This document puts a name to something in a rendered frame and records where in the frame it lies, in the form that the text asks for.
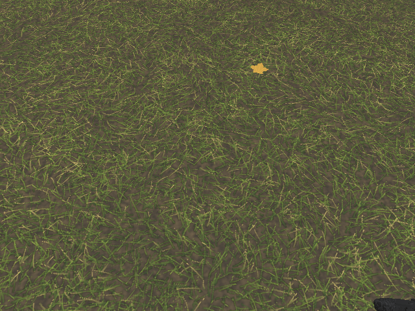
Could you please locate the robot right hand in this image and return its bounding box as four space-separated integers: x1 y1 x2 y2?
373 298 415 311

